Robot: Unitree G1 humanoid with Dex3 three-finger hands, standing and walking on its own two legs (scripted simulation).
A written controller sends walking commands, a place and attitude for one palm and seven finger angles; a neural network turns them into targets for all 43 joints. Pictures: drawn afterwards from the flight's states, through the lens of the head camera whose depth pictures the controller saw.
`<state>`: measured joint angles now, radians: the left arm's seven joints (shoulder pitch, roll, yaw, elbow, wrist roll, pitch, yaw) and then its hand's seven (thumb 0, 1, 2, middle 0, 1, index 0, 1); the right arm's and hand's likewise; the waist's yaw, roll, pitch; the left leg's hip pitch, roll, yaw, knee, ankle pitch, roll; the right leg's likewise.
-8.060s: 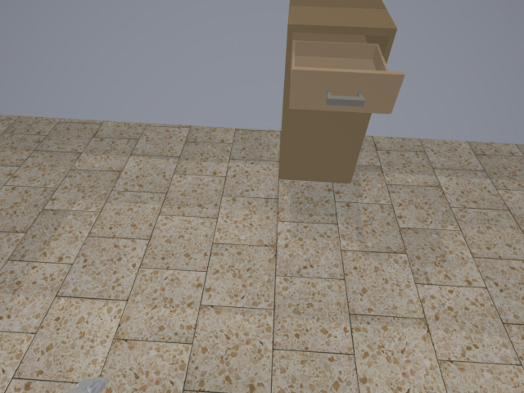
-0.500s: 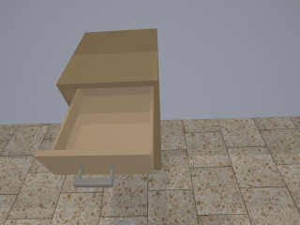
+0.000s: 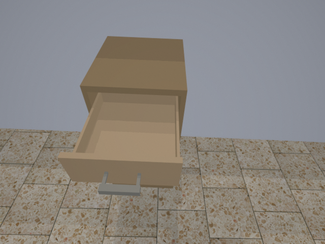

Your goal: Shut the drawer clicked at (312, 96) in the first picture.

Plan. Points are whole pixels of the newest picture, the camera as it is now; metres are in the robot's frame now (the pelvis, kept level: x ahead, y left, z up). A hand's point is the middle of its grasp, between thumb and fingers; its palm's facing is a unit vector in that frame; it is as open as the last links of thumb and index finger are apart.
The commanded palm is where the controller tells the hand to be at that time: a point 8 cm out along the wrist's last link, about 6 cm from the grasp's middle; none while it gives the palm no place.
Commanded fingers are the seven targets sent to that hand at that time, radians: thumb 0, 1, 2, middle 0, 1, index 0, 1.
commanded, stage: come to a stop and stand still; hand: left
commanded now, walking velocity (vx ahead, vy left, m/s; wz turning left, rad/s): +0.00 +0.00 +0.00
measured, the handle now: (121, 182) +0.30 +0.16 -0.07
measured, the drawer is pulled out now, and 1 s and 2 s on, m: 0.29 0.29 0.29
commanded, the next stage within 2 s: look again from close up in 0.24 s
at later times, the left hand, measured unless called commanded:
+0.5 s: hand out of the picture -0.02 +0.16 -0.18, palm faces +0.00 -0.98 -0.18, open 7.4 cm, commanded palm none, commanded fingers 0.00 0.90 0.90 -0.20 -0.30 -0.20 -0.30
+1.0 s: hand out of the picture +0.09 +0.20 -0.18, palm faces +0.02 -0.97 -0.23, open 7.3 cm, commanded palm none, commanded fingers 0.00 0.90 0.90 -0.20 -0.30 -0.20 -0.30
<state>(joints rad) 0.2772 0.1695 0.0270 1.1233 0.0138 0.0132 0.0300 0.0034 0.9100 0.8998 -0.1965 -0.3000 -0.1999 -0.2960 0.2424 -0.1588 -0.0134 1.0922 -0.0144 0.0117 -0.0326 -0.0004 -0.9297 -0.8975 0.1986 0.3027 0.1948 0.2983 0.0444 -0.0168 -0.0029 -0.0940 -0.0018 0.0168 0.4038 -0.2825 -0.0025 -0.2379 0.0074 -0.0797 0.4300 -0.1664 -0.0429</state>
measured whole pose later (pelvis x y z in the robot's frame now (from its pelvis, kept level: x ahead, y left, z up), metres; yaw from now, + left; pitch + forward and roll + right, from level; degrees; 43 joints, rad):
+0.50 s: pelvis +0.00 +0.00 -0.01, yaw +0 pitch +1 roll +1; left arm 0.37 0.13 -0.02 1.06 0.02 -0.02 0.03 0.00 0.91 0.90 -0.20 -0.30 -0.20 -0.30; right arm 0.36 -0.11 -0.02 1.06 -0.03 -0.01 -0.02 0.01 -0.91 -0.90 0.20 0.30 0.20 0.30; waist -0.01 0.00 0.00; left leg -0.19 -0.01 0.03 0.49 -0.33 0.01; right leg -0.34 0.00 -0.07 0.53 -0.22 -0.05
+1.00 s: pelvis +0.05 +0.02 -0.01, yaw +1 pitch +1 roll +0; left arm 0.21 0.15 -0.01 1.05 0.00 -0.02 0.05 0.00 0.92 0.90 -0.20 -0.30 -0.20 -0.30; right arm 0.25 -0.17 0.00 1.11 -0.02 -0.02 -0.03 0.01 -0.92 -0.90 0.20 0.30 0.19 0.30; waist -0.01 0.03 0.06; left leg -0.11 -0.03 0.01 0.46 -0.38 0.03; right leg -0.26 -0.02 -0.08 0.52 -0.28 -0.01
